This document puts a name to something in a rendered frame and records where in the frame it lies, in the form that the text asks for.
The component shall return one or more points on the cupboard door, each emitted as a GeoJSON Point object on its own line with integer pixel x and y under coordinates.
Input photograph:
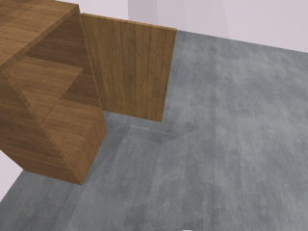
{"type": "Point", "coordinates": [131, 63]}

